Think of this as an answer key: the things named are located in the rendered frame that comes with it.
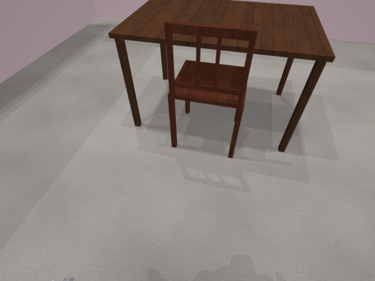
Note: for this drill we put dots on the chair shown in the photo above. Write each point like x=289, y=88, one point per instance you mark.
x=208, y=83

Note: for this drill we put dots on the table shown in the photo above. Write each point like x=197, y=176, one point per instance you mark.
x=284, y=30

